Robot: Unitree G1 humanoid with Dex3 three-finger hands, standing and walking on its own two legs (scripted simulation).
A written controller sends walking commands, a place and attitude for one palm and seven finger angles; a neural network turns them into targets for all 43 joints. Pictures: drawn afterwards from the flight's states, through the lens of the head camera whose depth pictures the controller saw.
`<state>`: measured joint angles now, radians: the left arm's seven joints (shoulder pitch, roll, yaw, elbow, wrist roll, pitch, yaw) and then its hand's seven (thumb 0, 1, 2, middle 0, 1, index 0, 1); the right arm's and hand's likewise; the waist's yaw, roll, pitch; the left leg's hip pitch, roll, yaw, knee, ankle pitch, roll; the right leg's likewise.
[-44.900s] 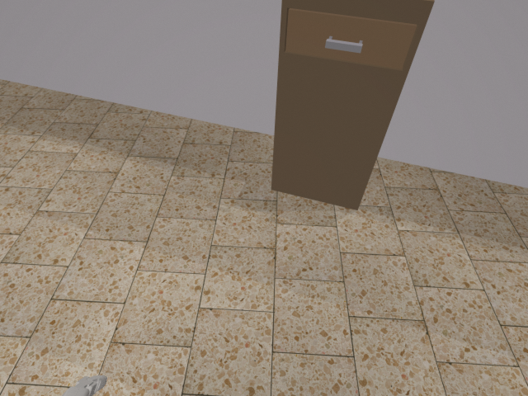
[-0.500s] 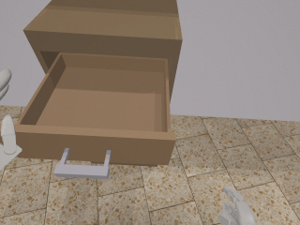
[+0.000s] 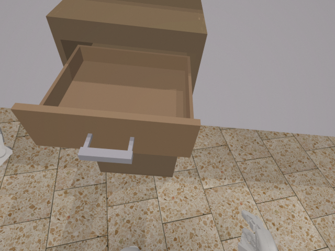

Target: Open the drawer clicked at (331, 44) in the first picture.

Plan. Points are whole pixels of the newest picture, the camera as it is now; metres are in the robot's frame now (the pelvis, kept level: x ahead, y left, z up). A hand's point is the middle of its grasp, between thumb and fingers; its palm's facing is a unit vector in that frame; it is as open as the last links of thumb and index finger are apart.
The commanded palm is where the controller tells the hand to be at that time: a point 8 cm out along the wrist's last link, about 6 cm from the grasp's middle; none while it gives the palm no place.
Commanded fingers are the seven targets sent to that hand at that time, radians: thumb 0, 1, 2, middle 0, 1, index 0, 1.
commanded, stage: step back with the hand held close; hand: left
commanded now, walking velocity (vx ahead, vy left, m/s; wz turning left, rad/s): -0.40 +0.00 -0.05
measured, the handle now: (108, 147) +0.33 +0.17 +0.06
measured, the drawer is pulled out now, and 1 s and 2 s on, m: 0.30 0.30 0.30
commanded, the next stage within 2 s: stop stepping back and stand still in 0.14 s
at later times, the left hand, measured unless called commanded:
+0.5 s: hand out of the picture +0.05 +0.22 +0.23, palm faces +0.53 -0.75 -0.40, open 7.4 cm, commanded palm -0.02 +0.25 +0.25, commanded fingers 0.00 0.90 0.90 -0.20 -0.30 -0.20 -0.30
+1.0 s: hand out of the picture +0.00 +0.20 +0.22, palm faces +0.51 -0.78 -0.36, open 7.4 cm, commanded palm -0.07 +0.24 +0.25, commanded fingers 0.00 0.90 0.90 -0.20 -0.30 -0.20 -0.30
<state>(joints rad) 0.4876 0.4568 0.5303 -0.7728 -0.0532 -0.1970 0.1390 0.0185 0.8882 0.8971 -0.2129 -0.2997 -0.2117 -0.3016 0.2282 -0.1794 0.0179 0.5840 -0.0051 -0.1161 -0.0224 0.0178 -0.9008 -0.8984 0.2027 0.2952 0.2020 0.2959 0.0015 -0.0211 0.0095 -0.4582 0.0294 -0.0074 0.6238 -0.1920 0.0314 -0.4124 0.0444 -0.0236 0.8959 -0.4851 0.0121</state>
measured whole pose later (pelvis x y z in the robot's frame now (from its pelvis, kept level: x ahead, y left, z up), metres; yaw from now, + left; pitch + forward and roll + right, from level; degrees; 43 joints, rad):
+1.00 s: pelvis -0.18 -0.05 +0.01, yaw +5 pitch -1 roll +1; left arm 0.48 0.36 0.40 -0.60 -0.03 -0.18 0.14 0.02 0.89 0.90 -0.21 -0.30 -0.21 -0.30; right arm 0.26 -0.20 0.03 0.66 0.00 -0.05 -0.03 0.02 -0.90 -0.90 0.21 0.30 0.20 0.30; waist -0.01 -0.03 -0.04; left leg -0.29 0.01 0.05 0.68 -0.40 0.04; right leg -0.31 0.02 -0.07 0.50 -0.19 -0.07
